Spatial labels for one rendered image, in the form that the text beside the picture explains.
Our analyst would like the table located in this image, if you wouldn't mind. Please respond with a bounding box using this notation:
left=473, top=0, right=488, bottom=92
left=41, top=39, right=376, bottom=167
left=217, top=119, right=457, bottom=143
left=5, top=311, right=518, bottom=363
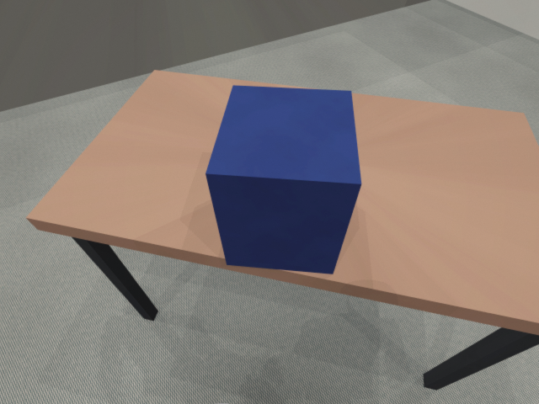
left=26, top=70, right=539, bottom=390

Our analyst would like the carton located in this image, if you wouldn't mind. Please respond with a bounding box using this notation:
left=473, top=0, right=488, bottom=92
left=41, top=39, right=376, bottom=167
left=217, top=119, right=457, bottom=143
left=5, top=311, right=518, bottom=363
left=205, top=85, right=361, bottom=274

